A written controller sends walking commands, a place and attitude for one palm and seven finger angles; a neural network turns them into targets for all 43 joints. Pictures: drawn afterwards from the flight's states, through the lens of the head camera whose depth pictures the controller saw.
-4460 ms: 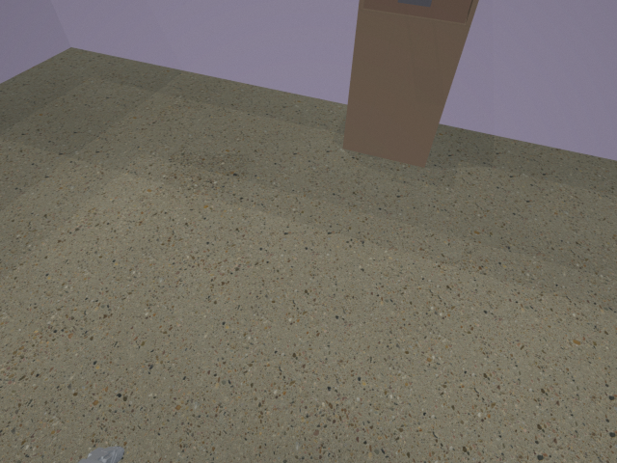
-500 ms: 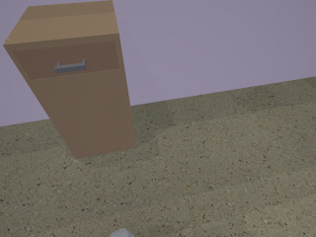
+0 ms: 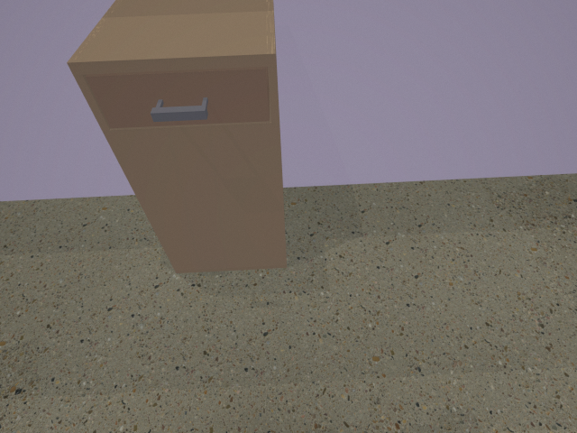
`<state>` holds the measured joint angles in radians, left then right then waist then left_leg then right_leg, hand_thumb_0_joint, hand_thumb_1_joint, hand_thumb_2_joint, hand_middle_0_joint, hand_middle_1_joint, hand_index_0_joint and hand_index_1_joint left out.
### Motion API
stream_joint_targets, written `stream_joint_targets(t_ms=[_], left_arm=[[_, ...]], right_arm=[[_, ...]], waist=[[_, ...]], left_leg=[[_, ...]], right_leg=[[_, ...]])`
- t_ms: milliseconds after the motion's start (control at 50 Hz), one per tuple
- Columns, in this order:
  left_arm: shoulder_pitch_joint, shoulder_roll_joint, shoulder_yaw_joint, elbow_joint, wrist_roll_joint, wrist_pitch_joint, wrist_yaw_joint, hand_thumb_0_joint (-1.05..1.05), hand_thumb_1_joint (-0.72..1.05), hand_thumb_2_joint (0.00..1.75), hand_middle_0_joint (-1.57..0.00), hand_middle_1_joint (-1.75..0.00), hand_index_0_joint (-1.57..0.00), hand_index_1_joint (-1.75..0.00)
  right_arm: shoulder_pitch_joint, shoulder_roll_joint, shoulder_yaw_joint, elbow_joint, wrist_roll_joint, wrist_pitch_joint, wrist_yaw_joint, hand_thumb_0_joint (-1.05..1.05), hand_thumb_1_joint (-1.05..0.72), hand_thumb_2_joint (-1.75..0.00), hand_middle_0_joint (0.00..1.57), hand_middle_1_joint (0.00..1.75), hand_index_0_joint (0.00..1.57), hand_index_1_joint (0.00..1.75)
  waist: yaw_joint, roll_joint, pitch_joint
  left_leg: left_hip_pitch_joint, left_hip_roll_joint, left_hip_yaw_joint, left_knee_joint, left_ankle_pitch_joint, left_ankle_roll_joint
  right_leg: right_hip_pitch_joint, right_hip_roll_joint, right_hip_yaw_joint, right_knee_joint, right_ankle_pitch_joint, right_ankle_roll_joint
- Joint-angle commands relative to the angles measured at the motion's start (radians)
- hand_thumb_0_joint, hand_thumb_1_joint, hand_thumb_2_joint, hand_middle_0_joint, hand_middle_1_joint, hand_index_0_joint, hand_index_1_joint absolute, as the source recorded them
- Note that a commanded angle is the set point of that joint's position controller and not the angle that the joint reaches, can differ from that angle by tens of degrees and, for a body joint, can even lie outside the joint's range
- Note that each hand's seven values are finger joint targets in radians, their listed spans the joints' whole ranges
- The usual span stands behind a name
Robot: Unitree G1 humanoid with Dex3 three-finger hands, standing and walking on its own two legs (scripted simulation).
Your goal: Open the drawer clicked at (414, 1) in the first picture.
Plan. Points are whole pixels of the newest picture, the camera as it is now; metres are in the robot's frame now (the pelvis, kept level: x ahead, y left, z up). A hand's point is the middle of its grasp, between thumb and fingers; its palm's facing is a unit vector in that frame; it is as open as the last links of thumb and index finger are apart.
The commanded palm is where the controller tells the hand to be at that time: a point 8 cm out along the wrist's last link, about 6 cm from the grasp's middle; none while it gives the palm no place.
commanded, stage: take the last steps up to it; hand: left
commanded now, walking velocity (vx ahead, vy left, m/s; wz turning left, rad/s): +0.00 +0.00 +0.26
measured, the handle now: (181, 108) +0.77 +0.31 +0.02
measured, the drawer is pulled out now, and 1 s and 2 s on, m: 0.00 0.00 0.00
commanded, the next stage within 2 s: come to a stop and stand still in 1.00 s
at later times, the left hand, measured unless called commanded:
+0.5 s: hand out of the picture +0.00 +0.20 -0.17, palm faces +0.14 -0.97 -0.18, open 7.4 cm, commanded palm none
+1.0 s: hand (183, 429) +0.16 +0.19 -0.17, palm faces +0.20 -0.97 -0.13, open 7.3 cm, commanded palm none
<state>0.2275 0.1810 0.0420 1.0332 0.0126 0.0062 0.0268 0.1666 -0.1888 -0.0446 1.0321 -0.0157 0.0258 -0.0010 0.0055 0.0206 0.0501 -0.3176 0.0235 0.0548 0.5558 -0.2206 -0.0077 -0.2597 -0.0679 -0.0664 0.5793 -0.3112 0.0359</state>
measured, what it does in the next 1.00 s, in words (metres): walks ahead: left foot, then right foot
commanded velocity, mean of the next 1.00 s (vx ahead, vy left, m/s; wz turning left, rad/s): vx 0.26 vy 0.03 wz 0.03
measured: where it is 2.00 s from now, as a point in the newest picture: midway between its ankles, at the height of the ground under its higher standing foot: (288, 428)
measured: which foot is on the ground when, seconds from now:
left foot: down 0.00-0.00, up 0.02-0.32, down 0.34-0.66, up 0.68-1.00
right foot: down 0.00-0.36, up 0.38-0.62, down 0.64-1.00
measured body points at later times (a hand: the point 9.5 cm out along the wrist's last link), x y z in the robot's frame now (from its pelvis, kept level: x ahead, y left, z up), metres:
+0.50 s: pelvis +0.04 +0.02 +0.01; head +0.06 +0.02 +0.46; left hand +0.00 +0.25 -0.15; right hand +0.08 -0.21 -0.14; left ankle -0.02 +0.13 -0.73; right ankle +0.05 -0.10 -0.68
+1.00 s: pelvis +0.20 +0.03 +0.01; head +0.21 +0.05 +0.46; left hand +0.15 +0.24 -0.16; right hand +0.30 -0.20 -0.13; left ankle +0.24 +0.16 -0.72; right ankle +0.16 -0.09 -0.73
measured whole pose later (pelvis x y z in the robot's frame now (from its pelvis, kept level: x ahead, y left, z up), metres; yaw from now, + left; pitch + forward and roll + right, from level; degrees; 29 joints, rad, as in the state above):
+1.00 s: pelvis +0.20 +0.03 +0.01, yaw +7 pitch +0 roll -1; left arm 0.33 0.14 0.04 1.11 0.02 -0.04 0.00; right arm 0.19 -0.18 -0.05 1.03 -0.02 -0.03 0.02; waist 0.02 -0.01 0.03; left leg -0.39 0.10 0.13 0.62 -0.23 -0.01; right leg -0.12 -0.06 -0.17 0.44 -0.31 0.02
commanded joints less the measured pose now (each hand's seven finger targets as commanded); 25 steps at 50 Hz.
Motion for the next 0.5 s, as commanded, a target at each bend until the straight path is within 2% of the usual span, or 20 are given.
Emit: stream_joint_targets(t_ms=[0,20,40,60,80,120,180,200,240,260,280,300,320,340,360,380,400,420,440,480], left_arm=[[0.103,0.217,0.043,-0.059,0.015,-0.017,0.014,0.0,0.9,0.9,-0.2,-0.3,-0.2,-0.3],[0.078,0.181,0.034,-0.058,0.017,-0.013,0.017,0.0,0.9,0.9,-0.2,-0.3,-0.2,-0.3],[0.042,0.164,0.029,-0.063,0.017,-0.016,0.015,0.0,0.9,0.9,-0.2,-0.3,-0.2,-0.3],[0.031,0.158,0.029,-0.069,0.018,-0.019,0.012,0.0,0.9,0.9,-0.2,-0.3,-0.2,-0.3],[0.045,0.156,0.029,-0.068,0.019,-0.024,0.009,0.0,0.9,0.9,-0.2,-0.3,-0.2,-0.3],[0.085,0.158,0.033,-0.052,0.021,-0.034,0.007,0.0,0.9,0.9,-0.2,-0.3,-0.2,-0.3],[0.154,0.177,0.039,-0.018,0.024,-0.042,0.0,0.0,0.9,0.9,-0.2,-0.3,-0.2,-0.3],[0.16,0.184,0.04,-0.012,0.024,-0.044,-0.003,0.0,0.9,0.9,-0.2,-0.3,-0.2,-0.3],[0.15,0.178,0.04,-0.002,0.02,-0.041,-0.006,0.0,0.9,0.9,-0.2,-0.3,-0.2,-0.3],[0.123,0.176,0.04,0.001,0.013,-0.038,-0.008,0.0,0.9,0.9,-0.2,-0.3,-0.2,-0.3],[0.109,0.152,0.035,0.0,0.006,-0.035,-0.012,0.0,0.9,0.9,-0.2,-0.3,-0.2,-0.3],[0.101,0.11,0.026,-0.008,0.002,-0.032,-0.018,0.0,0.9,0.9,-0.2,-0.3,-0.2,-0.3],[0.074,0.059,0.014,-0.036,0.004,-0.033,-0.026,0.0,0.9,0.9,-0.2,-0.3,-0.2,-0.3],[-0.007,0.045,0.009,-0.078,0.01,-0.036,-0.028,0.0,0.9,0.9,-0.2,-0.3,-0.2,-0.3],[-0.061,0.05,0.013,-0.087,0.019,-0.032,-0.026,0.0,0.9,0.9,-0.2,-0.3,-0.2,-0.3],[-0.077,0.063,0.019,-0.084,0.016,-0.033,-0.033,0.0,0.9,0.9,-0.2,-0.3,-0.2,-0.3],[-0.066,0.061,0.02,-0.073,0.014,-0.036,-0.04,0.0,0.9,0.9,-0.2,-0.3,-0.2,-0.3],[-0.043,0.058,0.021,-0.058,0.013,-0.039,-0.046,0.0,0.9,0.9,-0.2,-0.3,-0.2,-0.3],[-0.018,0.045,0.018,-0.047,0.011,-0.036,-0.048,0.0,0.9,0.9,-0.2,-0.3,-0.2,-0.3],[-0.004,0.025,0.012,-0.039,0.009,-0.034,-0.049,0.0,0.9,0.9,-0.2,-0.3,-0.2,-0.3]], right_arm=[[-0.075,-0.09,-0.035,-0.119,0.0,0.017,0.002,0.0,-0.9,-0.9,0.2,0.3,0.2,0.3],[-0.07,-0.088,-0.037,-0.111,0.0,0.023,0.002,0.0,-0.9,-0.9,0.2,0.3,0.2,0.3],[-0.028,-0.073,-0.035,-0.082,-0.001,0.021,0.005,0.0,-0.9,-0.9,0.2,0.3,0.2,0.3],[0.006,-0.066,-0.033,-0.069,-0.003,0.019,0.009,0.0,-0.9,-0.9,0.2,0.3,0.2,0.3],[0.015,-0.064,-0.032,-0.066,-0.005,0.015,0.013,0.0,-0.9,-0.9,0.2,0.3,0.2,0.3],[0.0,-0.06,-0.029,-0.075,-0.007,0.005,0.021,0.0,-0.9,-0.9,0.2,0.3,0.2,0.3],[-0.046,-0.049,-0.021,-0.098,-0.006,-0.013,0.026,0.0,-0.9,-0.9,0.2,0.3,0.2,0.3],[-0.034,-0.045,-0.018,-0.097,-0.006,-0.019,0.026,0.0,-0.9,-0.9,0.2,0.3,0.2,0.3],[0.024,-0.036,-0.013,-0.079,-0.005,-0.028,0.022,0.0,-0.9,-0.9,0.2,0.3,0.2,0.3],[0.079,-0.035,-0.01,-0.056,-0.005,-0.035,0.018,0.0,-0.9,-0.9,0.2,0.3,0.2,0.3],[0.133,-0.049,-0.01,-0.032,-0.004,-0.044,0.011,0.0,-0.9,-0.9,0.2,0.3,0.2,0.3],[0.189,-0.096,-0.019,-0.009,-0.006,-0.05,0.002,0.0,-0.9,-0.9,0.2,0.3,0.2,0.3],[0.262,-0.174,-0.037,0.003,-0.01,-0.05,-0.004,0.0,-0.9,-0.9,0.2,0.3,0.2,0.3],[0.321,-0.214,-0.045,0.013,-0.017,-0.048,-0.008,0.0,-0.9,-0.9,0.2,0.3,0.2,0.3],[0.318,-0.194,-0.042,0.028,-0.018,-0.052,-0.014,0.0,-0.9,-0.9,0.2,0.3,0.2,0.3],[0.28,-0.16,-0.031,0.021,-0.014,-0.056,-0.018,0.0,-0.9,-0.9,0.2,0.3,0.2,0.3],[0.242,-0.132,-0.023,0.013,-0.012,-0.063,-0.02,0.0,-0.9,-0.9,0.2,0.3,0.2,0.3],[0.215,-0.116,-0.017,0.011,-0.011,-0.071,-0.022,0.0,-0.9,-0.9,0.2,0.3,0.2,0.3],[0.196,-0.117,-0.015,0.009,-0.012,-0.076,-0.023,0.0,-0.9,-0.9,0.2,0.3,0.2,0.3],[0.196,-0.119,-0.019,0.016,-0.012,-0.081,-0.024,0.0,-0.9,-0.9,0.2,0.3,0.2,0.3]], waist=[[0.055,-0.339,-0.002],[0.032,-0.269,0.033],[0.007,-0.195,0.038],[-0.002,-0.168,0.032],[0.005,-0.167,0.024],[0.025,-0.177,0.029],[0.063,-0.177,0.028],[0.06,-0.176,0.014],[0.036,-0.162,0.0],[0.007,-0.16,-0.011],[-0.014,-0.103,-0.022],[-0.039,0.03,-0.029],[-0.072,0.208,-0.029],[-0.106,0.231,0.024],[-0.112,0.253,0.072],[-0.094,0.227,0.114],[-0.072,0.179,0.118],[-0.049,0.14,0.096],[-0.031,0.128,0.076],[-0.022,0.096,0.041]], left_leg=[[-0.145,0.011,-0.048,0.32,-0.323,-0.014],[-0.145,0.016,-0.059,0.416,-0.295,-0.01],[-0.145,0.024,-0.054,0.469,-0.243,-0.013],[-0.151,0.028,-0.039,0.48,-0.213,-0.019],[-0.154,0.03,-0.026,0.461,-0.196,-0.024],[-0.163,0.042,-0.003,0.372,-0.194,-0.028],[-0.142,0.04,0.025,0.207,-0.227,-0.019],[-0.115,0.035,0.035,0.157,-0.225,-0.015],[0.001,0.019,0.066,0.023,-0.176,-0.006],[0.102,0.011,0.091,-0.069,-0.113,-0.005],[0.221,0.013,0.086,-0.154,-0.075,-0.001],[0.341,0.106,-0.038,-0.196,-0.13,0.031],[0.397,0.278,-0.266,-0.281,-0.232,0.106],[0.358,0.379,-0.418,-0.383,-0.323,0.188],[0.315,0.384,-0.422,-0.413,-0.343,0.21],[0.272,0.357,-0.378,-0.413,-0.297,0.205],[0.25,0.332,-0.308,-0.405,-0.2,0.192],[0.232,0.307,-0.245,-0.392,-0.104,0.176],[0.23,0.289,-0.192,-0.379,-0.016,0.173],[0.216,0.255,-0.11,-0.346,0.089,0.166]], right_leg=[[-0.017,-0.36,0.342,-0.358,0.125,-0.183],[-0.055,-0.338,0.314,-0.351,0.139,-0.191],[-0.042,-0.291,0.236,-0.337,0.136,-0.176],[-0.016,-0.265,0.187,-0.329,0.112,-0.158],[0.008,-0.251,0.163,-0.333,0.07,-0.145],[0.059,-0.259,0.154,-0.358,-0.016,-0.143],[0.118,-0.276,0.18,-0.364,-0.061,-0.17],[0.127,-0.275,0.176,-0.357,-0.06,-0.172],[0.087,-0.243,0.138,-0.329,-0.09,-0.152],[0.041,-0.213,0.094,-0.297,-0.118,-0.127],[-0.031,-0.171,0.051,-0.24,-0.132,-0.094],[-0.159,-0.115,-0.008,-0.132,-0.162,-0.054],[-0.292,-0.027,-0.099,0.072,-0.169,-0.017],[-0.396,0.012,-0.095,0.242,-0.258,-0.014],[-0.438,-0.019,-0.035,0.381,-0.25,-0.025],[-0.462,-0.047,0.005,0.446,-0.185,-0.032],[-0.443,-0.065,0.019,0.454,-0.132,-0.031],[-0.393,-0.074,0.017,0.434,-0.096,-0.025],[-0.35,-0.072,0.006,0.393,-0.084,-0.018],[-0.251,-0.055,-0.027,0.261,-0.067,-0.011]])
